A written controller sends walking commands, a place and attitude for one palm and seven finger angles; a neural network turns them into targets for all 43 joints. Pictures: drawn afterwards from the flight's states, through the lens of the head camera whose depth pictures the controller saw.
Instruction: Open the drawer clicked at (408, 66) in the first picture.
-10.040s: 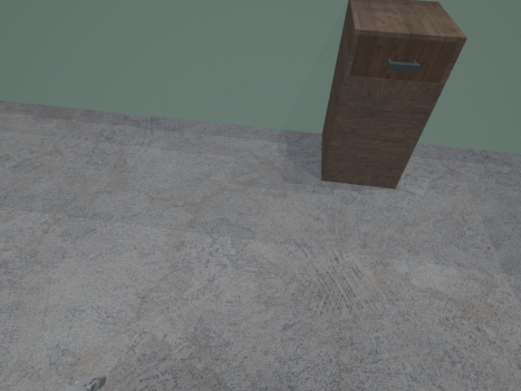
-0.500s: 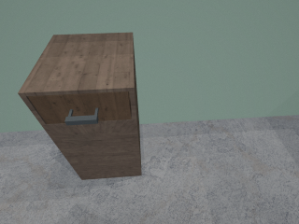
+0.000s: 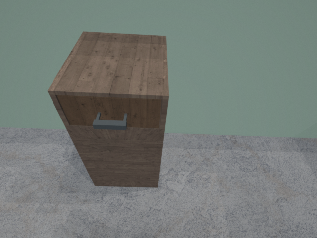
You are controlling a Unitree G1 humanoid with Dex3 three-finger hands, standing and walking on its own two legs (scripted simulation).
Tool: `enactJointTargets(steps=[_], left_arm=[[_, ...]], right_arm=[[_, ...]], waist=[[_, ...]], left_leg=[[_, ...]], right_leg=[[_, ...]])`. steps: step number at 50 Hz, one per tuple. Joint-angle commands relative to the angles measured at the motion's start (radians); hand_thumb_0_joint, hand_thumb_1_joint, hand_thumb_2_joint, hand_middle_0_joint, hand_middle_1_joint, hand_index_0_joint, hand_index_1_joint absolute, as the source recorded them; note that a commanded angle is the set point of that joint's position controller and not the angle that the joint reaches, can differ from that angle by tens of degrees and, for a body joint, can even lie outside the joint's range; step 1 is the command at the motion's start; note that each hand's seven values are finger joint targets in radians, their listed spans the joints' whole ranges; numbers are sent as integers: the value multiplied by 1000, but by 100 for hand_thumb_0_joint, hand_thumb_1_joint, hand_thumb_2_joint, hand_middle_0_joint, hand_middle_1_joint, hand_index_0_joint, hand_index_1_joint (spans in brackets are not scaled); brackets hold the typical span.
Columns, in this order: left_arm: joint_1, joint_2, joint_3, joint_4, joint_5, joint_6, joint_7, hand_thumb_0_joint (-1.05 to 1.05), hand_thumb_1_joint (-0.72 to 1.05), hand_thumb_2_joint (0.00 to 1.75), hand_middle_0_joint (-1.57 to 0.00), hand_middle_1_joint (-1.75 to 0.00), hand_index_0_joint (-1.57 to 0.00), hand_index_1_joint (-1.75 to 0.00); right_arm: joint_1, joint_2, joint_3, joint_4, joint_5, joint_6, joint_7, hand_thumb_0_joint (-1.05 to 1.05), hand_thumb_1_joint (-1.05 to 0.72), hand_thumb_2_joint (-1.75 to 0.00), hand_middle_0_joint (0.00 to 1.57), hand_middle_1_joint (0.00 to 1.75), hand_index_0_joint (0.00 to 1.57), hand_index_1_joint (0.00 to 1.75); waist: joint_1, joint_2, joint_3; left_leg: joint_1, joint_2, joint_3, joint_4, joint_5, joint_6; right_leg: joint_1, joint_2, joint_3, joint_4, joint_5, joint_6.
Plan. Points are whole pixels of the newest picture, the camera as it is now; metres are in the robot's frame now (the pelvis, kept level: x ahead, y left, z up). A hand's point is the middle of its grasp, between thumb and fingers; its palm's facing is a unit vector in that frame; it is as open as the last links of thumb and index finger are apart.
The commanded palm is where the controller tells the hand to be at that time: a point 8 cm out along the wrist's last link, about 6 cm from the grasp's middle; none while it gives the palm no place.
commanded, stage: come to a stop and stand still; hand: left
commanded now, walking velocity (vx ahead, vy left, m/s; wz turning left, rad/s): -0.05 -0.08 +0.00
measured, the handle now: (111, 120) +0.51 +0.21 -0.07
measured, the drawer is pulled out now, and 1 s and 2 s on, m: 0.00 0.00 0.00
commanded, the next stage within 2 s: look again from close up in 0.74 s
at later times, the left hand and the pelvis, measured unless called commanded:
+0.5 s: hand out of the picture +0.02 +0.13 -0.17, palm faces +0.04 -0.97 -0.22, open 7.3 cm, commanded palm none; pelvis -0.01 -0.05 -0.01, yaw +1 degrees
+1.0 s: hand out of the picture -0.04 +0.09 -0.18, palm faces +0.08 -0.99 -0.13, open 7.4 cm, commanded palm none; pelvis -0.01 -0.05 +0.00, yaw +1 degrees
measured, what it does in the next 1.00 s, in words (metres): steps on the spot: right foot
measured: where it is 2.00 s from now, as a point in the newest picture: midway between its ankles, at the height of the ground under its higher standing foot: outside the picture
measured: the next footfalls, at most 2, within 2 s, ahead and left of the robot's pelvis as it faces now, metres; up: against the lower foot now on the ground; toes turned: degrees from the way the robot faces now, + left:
right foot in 0.18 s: +0.02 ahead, -0.14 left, +0.00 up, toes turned -2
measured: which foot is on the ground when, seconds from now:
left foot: down 0.00-1.00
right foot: up 0.00-0.16, down 0.18-1.00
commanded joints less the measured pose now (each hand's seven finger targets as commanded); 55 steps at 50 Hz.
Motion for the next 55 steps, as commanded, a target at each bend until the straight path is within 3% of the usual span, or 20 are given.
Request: enactJointTargets(steps=[1,4,6,7,8,9,10,11,13,14,16,20,24,27,32,43,55], left_arm=[[37,26,-2,-32,4,-6,0,0,90,90,-20,-30,-20,-30],[24,25,-2,-37,0,-10,1,0,90,90,-20,-30,-20,-30],[60,23,-2,-18,-2,-20,3,0,90,90,-20,-30,-20,-30],[148,60,-10,19,11,-26,43,0,90,90,-20,-30,-20,-30],[148,84,-9,11,6,-42,34,0,90,90,-20,-30,-20,-30],[91,86,-19,-26,3,-48,29,0,90,90,-20,-30,-20,-30],[48,112,-17,-51,2,-49,23,0,90,90,-20,-30,-20,-30],[14,111,-11,-64,-2,-54,23,0,90,90,-20,-30,-20,-30],[-4,98,-11,-73,-8,-56,25,0,90,90,-20,-30,-20,-30],[6,85,-13,-71,-9,-56,23,0,90,90,-20,-30,-20,-30],[32,76,-15,-64,-11,-57,21,0,90,90,-20,-30,-20,-30],[61,70,-18,-48,-12,-59,19,0,90,90,-20,-30,-20,-30],[70,67,-19,-41,-13,-60,20,0,90,90,-20,-30,-20,-30],[79,66,-18,-35,-13,-63,19,0,90,90,-20,-30,-20,-30],[94,57,-18,-19,-13,-67,20,0,90,90,-20,-30,-20,-30],[142,28,-24,16,-11,-70,21,0,90,90,-20,-30,-20,-30],[176,1,-28,39,-10,-69,22,0,90,90,-20,-30,-20,-30]], right_arm=[[105,-152,-36,0,-7,0,-8,0,-90,-90,20,30,20,30],[102,-151,-39,12,-7,5,-5,0,-90,-90,20,30,20,30],[93,-146,-38,19,-4,6,-3,0,-90,-90,20,30,20,30],[2,-200,-51,-43,20,5,4,0,-90,-90,20,30,20,30],[-24,-150,-33,-76,16,7,17,0,-90,-90,20,30,20,30],[31,-81,-19,-76,8,14,19,0,-90,-90,20,30,20,30],[88,-72,-18,-63,0,14,24,0,-90,-90,20,30,20,30],[117,-76,-18,-43,-3,16,25,0,-90,-90,20,30,20,30],[146,-76,-16,-26,-3,15,23,0,-90,-90,20,30,20,30],[138,-80,-13,-23,-4,13,22,0,-90,-90,20,30,20,30],[135,-80,-9,-17,-2,10,20,0,-90,-90,20,30,20,30],[151,-78,-3,1,0,13,18,0,-90,-90,20,30,20,30],[165,-74,1,25,0,13,18,0,-90,-90,20,30,20,30],[163,-71,3,33,1,12,17,0,-90,-90,20,30,20,30],[163,-61,5,51,2,12,16,0,-90,-90,20,30,20,30],[160,-43,7,80,5,10,12,0,-90,-90,20,30,20,30],[157,-42,6,93,6,4,8,0,-90,-90,20,30,20,30]], waist=[[-31,112,-4],[-31,139,-2],[-9,133,-23],[30,44,28],[30,-12,34],[-14,-107,13],[-45,-91,-52],[-60,-87,-76],[-62,-31,-40],[-52,18,-1],[-35,51,45],[-29,11,95],[-27,31,93],[-24,-3,76],[-22,-9,82],[-18,40,92],[-10,36,86]], left_leg=[[86,317,-255,-152,317,125],[63,297,-243,-125,313,114],[27,266,-219,-88,247,82],[-35,248,-173,69,241,21],[-76,174,-101,102,74,-30],[-95,95,-76,129,-114,-48],[-48,58,-63,140,-105,-56],[-16,67,-63,140,-62,-54],[0,90,-79,101,-12,-46],[-10,97,-94,87,22,-42],[-42,117,-121,53,63,-36],[-62,114,-117,30,28,-41],[-47,114,-119,9,9,-44],[-34,112,-111,8,15,-48],[-27,110,-110,-5,16,-52],[-6,120,-118,-37,24,-52],[-5,130,-128,-60,39,-46]], right_leg=[[-26,-3,10,-92,-39,-3],[37,12,-3,-212,-35,-10],[131,18,-8,-353,59,-14],[107,-21,43,-429,174,-23],[151,-49,62,-516,231,-43],[119,-117,163,-556,155,-76],[108,-141,165,-547,114,-109],[113,-115,143,-525,133,-119],[92,-85,100,-501,142,-110],[73,-69,96,-491,153,-103],[86,-44,80,-474,181,-91],[88,-41,87,-508,151,-85],[93,-41,87,-528,114,-83],[110,-47,93,-545,124,-82],[117,-51,93,-568,123,-79],[119,-44,82,-589,127,-74],[139,-38,67,-569,171,-69]])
